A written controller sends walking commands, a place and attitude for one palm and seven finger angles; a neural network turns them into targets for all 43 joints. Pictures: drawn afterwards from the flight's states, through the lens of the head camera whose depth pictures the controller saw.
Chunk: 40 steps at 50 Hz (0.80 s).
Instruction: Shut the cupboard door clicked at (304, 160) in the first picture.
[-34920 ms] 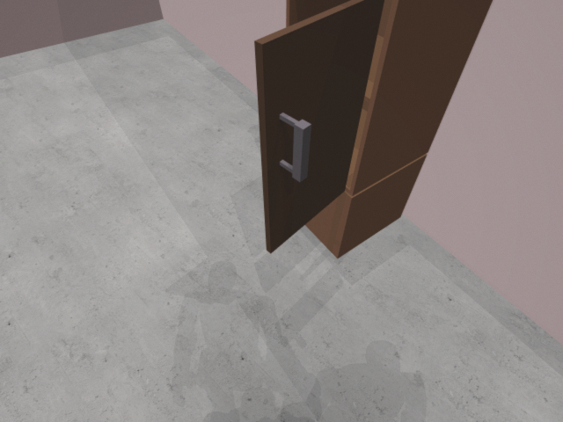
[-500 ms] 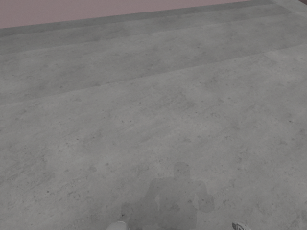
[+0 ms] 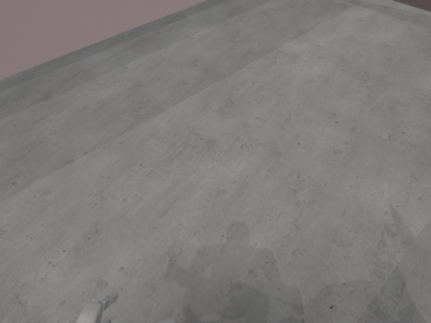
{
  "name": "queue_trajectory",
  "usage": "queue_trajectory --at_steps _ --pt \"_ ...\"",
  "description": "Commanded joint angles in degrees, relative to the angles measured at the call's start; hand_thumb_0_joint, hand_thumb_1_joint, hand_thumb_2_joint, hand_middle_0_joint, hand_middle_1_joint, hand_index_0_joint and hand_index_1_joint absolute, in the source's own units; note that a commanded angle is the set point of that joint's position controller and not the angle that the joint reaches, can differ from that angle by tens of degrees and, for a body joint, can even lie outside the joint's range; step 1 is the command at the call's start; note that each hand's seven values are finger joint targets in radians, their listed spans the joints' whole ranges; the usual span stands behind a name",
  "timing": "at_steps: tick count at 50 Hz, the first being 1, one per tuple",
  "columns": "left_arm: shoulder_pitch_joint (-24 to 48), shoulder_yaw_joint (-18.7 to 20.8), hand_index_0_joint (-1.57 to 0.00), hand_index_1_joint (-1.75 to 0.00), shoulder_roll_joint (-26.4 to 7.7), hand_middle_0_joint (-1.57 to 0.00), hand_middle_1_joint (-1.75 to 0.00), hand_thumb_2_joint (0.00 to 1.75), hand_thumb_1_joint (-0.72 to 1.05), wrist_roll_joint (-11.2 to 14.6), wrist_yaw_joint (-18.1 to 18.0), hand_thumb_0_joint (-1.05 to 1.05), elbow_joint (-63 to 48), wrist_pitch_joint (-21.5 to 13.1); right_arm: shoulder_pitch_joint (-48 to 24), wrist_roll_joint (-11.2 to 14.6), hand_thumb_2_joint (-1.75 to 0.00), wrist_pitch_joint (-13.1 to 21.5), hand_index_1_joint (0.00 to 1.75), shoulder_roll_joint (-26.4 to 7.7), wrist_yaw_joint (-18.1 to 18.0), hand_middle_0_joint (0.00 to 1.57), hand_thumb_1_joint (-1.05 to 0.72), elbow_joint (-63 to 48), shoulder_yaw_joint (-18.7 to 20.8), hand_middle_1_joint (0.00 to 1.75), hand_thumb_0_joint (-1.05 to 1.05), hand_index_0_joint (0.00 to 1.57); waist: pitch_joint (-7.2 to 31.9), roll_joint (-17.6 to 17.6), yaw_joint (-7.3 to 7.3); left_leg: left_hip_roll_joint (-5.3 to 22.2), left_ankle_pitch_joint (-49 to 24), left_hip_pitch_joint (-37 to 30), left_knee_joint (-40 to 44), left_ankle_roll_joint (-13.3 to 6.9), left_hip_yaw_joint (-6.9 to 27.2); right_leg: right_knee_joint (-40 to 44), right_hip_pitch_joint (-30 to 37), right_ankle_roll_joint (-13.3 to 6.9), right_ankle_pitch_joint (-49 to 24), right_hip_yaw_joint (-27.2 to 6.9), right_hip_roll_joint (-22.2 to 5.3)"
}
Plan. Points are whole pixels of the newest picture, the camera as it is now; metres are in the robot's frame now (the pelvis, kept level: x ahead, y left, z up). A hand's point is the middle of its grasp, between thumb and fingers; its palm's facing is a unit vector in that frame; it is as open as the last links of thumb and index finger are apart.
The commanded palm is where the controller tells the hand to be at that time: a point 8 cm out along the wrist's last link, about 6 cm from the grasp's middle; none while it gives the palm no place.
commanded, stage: turn to face it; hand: left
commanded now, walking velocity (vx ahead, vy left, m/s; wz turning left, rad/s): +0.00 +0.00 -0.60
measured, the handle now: out of the picture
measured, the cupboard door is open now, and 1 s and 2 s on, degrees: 61 61 61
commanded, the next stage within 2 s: none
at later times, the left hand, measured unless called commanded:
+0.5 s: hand out of the picture +0.14 +0.24 -0.16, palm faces -0.23 -0.96 -0.18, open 7.4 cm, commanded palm none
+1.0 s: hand (170, 292) +0.20 +0.11 -0.13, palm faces -0.55 -0.79 -0.26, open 7.4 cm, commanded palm none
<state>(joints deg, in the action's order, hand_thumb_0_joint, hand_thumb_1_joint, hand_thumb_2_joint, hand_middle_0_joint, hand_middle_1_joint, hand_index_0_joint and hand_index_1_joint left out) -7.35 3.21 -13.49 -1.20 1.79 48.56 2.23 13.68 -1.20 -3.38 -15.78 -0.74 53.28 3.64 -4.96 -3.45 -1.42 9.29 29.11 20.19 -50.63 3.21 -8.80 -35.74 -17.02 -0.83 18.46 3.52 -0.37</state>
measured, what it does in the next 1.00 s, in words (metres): steps on the spot, turning right: left foot, then right foot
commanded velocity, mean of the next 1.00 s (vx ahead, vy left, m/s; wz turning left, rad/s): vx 0.00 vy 0.00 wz -0.60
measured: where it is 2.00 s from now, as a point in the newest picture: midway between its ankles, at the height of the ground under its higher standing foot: outside the picture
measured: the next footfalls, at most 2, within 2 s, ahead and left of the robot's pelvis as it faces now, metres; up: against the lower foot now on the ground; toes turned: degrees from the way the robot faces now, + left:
left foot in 0.34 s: +0.08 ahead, +0.14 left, +0.00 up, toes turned -8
right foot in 0.82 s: -0.02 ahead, -0.10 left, +0.00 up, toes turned -34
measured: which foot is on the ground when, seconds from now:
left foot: up 0.00-0.32, down 0.34-0.82, up 0.84-1.00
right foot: down 0.00-0.34, up 0.36-0.80, down 0.82-1.00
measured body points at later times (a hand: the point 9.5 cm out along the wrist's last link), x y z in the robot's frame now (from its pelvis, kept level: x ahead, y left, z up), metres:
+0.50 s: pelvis +0.02 +0.05 +0.02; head +0.07 +0.08 +0.46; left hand +0.15 +0.29 -0.14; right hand +0.04 -0.21 -0.10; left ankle +0.04 +0.14 -0.72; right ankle -0.05 -0.09 -0.63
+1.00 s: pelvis +0.00 +0.01 +0.02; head +0.03 -0.04 +0.46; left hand +0.23 +0.16 -0.11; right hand -0.10 -0.25 -0.14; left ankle +0.07 +0.15 -0.64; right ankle -0.05 -0.08 -0.72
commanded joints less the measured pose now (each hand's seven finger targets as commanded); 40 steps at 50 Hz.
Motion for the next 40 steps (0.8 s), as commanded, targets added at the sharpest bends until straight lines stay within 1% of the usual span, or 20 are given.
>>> queue_trajectory --at_steps 1,3,5,7,11,13,14,15,16,17,18,19,21,24,31,35,37,38,39,40 --pt "-3.82 3.54 -0.2 -0.3 -12.18 -0.2 -0.3 0.9 0.9 -0.01 -2.54 0.0 -2.39 -0.67 -4.42 0.47 -0.9 1.29 0.3 -4.3 -0.65 0.2 -0.9 -7.02 0.79 0.3 0.0 0.2 4.27 17.53 3.12 -2.33 -1.69 17.47 -18.42 0.87 9.43 18.13 10.18 -10.5 -21.06 -22.04 -16.68" --pt "-0.93 2.64 -0.2 -0.3 -9.88 -0.2 -0.3 0.9 0.9 0.19 -2.34 0.0 -3.6 -0.89 -2.71 0.19 -0.9 1.16 0.3 -4.38 -0.12 0.2 -0.9 -5.99 0.98 0.3 0.0 0.2 4.66 14.68 1.2 -2.68 -7.38 13.29 -16.46 1.53 8.93 17.61 6.04 -8.4 -19.2 -16.24 -12.84" --pt "-1.54 2.77 -0.2 -0.3 -9.86 -0.2 -0.3 0.9 0.9 -0.02 -2.23 0.0 -3.53 -1.2 -1.66 0.13 -0.9 1.22 0.3 -3.53 0.04 0.2 -0.9 -5.45 0.94 0.3 0.0 0.2 6.67 12.26 1.03 -3.84 -8.65 10.5 -12.49 1.8 8.01 16.68 6.06 -8.07 -19.32 -15.29 -11.51" --pt "-2.89 2.95 -0.2 -0.3 -10.3 -0.2 -0.3 0.9 0.9 -0.16 -2.13 0.0 -3.07 -1.18 -2.33 0.21 -0.9 1.31 0.3 -3.25 -0.12 0.2 -0.9 -5.87 0.81 0.3 0.0 0.2 7.2 11.44 1.68 -4.71 -7.42 9.78 -8.04 1.98 7.67 16.63 6.89 -9.04 -17.53 -17.36 -11.96" --pt "-4.89 3.56 -0.2 -0.3 -11.32 -0.2 -0.3 0.9 0.9 -0.51 -2.01 0.0 -1.95 -0.89 -4.27 0.67 -0.9 2.24 0.3 -2.07 -0.55 0.2 -0.9 -7.23 0.34 0.3 0.0 0.2 8.37 11.88 3.02 -6.72 -3.93 6.17 4.98 1.59 7.15 13.32 8.3 -10.37 -24.53 -21.97 -12.32" --pt "-3.93 3.77 -0.2 -0.3 -11.21 -0.2 -0.3 0.9 0.9 -0.32 -2.01 0.0 -1.8 -0.65 -2.08 1.03 -0.9 2.6 0.3 -2.09 -1.0 0.2 -0.9 -6.72 0.36 0.3 0.0 0.2 9.12 13.15 1.87 -7.93 -6.64 0.63 12.82 1.11 7.08 10.61 6.28 -9.1 -28.29 -23.51 -11.37" --pt "-2.9 3.65 -0.2 -0.3 -10.68 -0.2 -0.3 0.9 0.9 -0.13 -2.0 0.0 -1.77 -0.46 0.09 1.16 -0.9 2.85 0.3 -2.11 -1.14 0.2 -0.9 -6.02 0.37 0.3 0.0 0.2 9.52 12.85 0.54 -8.22 -11.19 -4.31 19.11 0.88 7.26 8.7 3.39 -7.17 -26.53 -23.35 -9.88" --pt "-1.42 3.44 -0.2 -0.3 -9.72 -0.2 -0.3 0.9 0.9 0.33 -1.92 0.0 -2.23 -0.15 3.25 1.07 -0.9 3.39 0.3 -3.32 -1.37 0.2 -0.9 -4.94 0.53 0.3 0.0 0.2 10.63 10.81 -1.07 -6.96 -16.94 -12.26 26.47 0.44 7.05 5.93 -1.47 -4.33 -22.01 -20.71 -7.08" --pt "-2.29 2.8 -0.2 -0.3 -6.32 -0.2 -0.3 0.9 0.9 0.88 -1.7 0.0 -3.3 0.21 4.64 0.5 -0.9 4.02 0.3 -7.65 -1.59 0.2 -0.9 -4.78 1.13 0.3 0.0 0.2 11.45 -1.61 -1.33 3.23 -18.47 -19.15 33.17 -2.5 17.28 -1.49 -10.07 -0.94 -7.64 -15.14 -0.13" --pt "-2.56 2.24 -0.2 -0.3 -4.25 -0.2 -0.3 0.9 0.9 0.87 -1.26 0.0 -4.19 0.2 5.19 -0.09 -0.9 3.93 0.3 -12.26 -1.69 0.2 -0.9 -5.38 2.0 0.3 0.0 0.2 10.3 -15.27 -1.3 16.42 -28.15 -19.77 34.89 -8.7 28.74 -15.28 -16.94 2.25 16.12 -6.06 4.39" --pt "-0.85 2.48 -0.2 -0.3 -6.13 -0.2 -0.3 0.9 0.9 0.24 -1.23 0.0 -4.21 0.45 4.93 -0.54 -0.9 3.49 0.3 -11.68 -1.79 0.2 -0.9 -5.69 1.6 0.3 0.0 0.2 8.31 -9.38 -2.02 18.67 -30.7 -13.74 33.86 -12.34 27.98 -24.77 -14.76 2.15 17.13 -7.54 1.53" --pt "-2.36 2.88 -0.2 -0.3 -6.08 -0.2 -0.3 0.9 0.9 -0.18 -1.16 0.0 -3.12 0.9 1.32 -0.64 -0.9 3.62 0.3 -9.08 -1.96 0.2 -0.9 -5.99 0.8 0.3 0.0 0.2 7.25 -10.52 0.35 16.56 -33.09 -11.95 34.04 -12.07 24.11 -29.14 -15.68 2.88 13.87 -8.16 0.06" --pt "-2.83 3.38 -0.2 -0.3 -6.22 -0.2 -0.3 0.9 0.9 -0.24 -0.19 0.0 -1.55 1.04 -1.62 -0.57 -0.9 3.86 0.3 -7.0 -2.28 0.2 -0.9 -7.37 0.16 0.3 0.0 0.2 5.18 -6.0 1.62 11.56 -39.87 -12.13 31.74 -10.42 15.85 -33.68 -16.3 3.84 9.16 -6.14 -0.67" --pt "-2.68 2.97 -0.2 -0.3 -4.63 -0.2 -0.3 0.9 0.9 0.02 0.39 0.0 -1.23 1.33 -0.19 -0.29 -0.9 3.87 0.3 -6.17 -2.35 0.2 -0.9 -6.68 0.15 0.3 0.0 0.2 5.77 -5.58 1.15 9.13 -44.62 -16.23 29.79 -9.61 8.7 -32.64 -16.74 4.69 5.72 -3.5 -1.36" --pt "2.47 2.41 -0.2 -0.3 -3.07 -0.2 -0.3 0.9 0.9 -0.01 0.68 0.0 -3.0 1.6 4.16 -0.47 -0.9 3.62 0.3 -6.69 -1.73 0.2 -0.9 -4.06 1.19 0.3 0.0 0.2 5.94 -7.14 -1.14 11.29 -41.49 -18.64 29.55 -10.47 5.1 -20.05 -14.08 4.55 5.85 -0.56 -2.58" --pt "2.35 2.05 -0.2 -0.3 -3.0 -0.2 -0.3 0.9 0.9 -0.01 0.56 0.0 -3.14 1.07 3.1 -0.6 -0.9 3.29 0.3 -7.99 -1.12 0.2 -0.9 -3.52 1.9 0.3 0.0 0.2 6.35 -9.56 -1.11 12.34 -40.84 -16.74 26.73 -10.01 2.82 -9.99 -7.59 3.11 6.47 2.0 -1.16" --pt "0.79 2.17 -0.2 -0.3 -3.39 -0.2 -0.3 0.9 0.9 0.04 0.4 0.0 -2.81 0.72 1.97 -0.53 -0.9 3.19 0.3 -8.68 -0.9 0.2 -0.9 -3.5 2.14 0.3 0.0 0.2 6.65 -9.08 0.07 12.75 -38.53 -14.56 24.34 -8.58 1.6 -3.47 -2.83 2.02 3.32 2.41 -0.77" --pt "-1.95 2.41 -0.2 -0.3 -4.18 -0.2 -0.3 0.9 0.9 0.04 0.28 0.0 -2.11 0.45 0.79 -0.32 -0.9 3.08 0.3 -8.81 -0.78 0.2 -0.9 -3.8 2.25 0.3 0.0 0.2 7.5 -7.31 1.8 12.11 -35.73 -12.15 20.8 -6.77 0.12 2.54 2.38 1.38 -2.23 2.53 -0.54" --pt "-6.07 2.76 -0.2 -0.3 -6.29 -0.2 -0.3 0.9 0.9 -0.15 0.02 0.0 -0.8 -0.07 0.15 0.1 -0.9 2.97 0.3 -8.29 -0.44 0.2 -0.9 -4.16 2.19 0.3 0.0 0.2 8.99 -2.63 4.0 9.56 -31.68 -7.49 13.61 -4.23 -2.04 9.64 10.08 0.23 -9.3 0.98 -1.38" --pt "-10.13 3.79 -0.2 -0.3 -12.17 -0.2 -0.3 0.9 0.9 -0.7 -0.68 0.0 0.3 -0.93 -0.26 0.64 -0.9 2.79 0.3 -4.38 -0.14 0.2 -0.9 -5.69 1.43 0.3 0.0 0.2 10.51 13.24 6.06 2.89 -13.21 4.11 0.82 -0.62 -5.43 15.26 19.34 -4.12 -20.85 -14.55 -12.95"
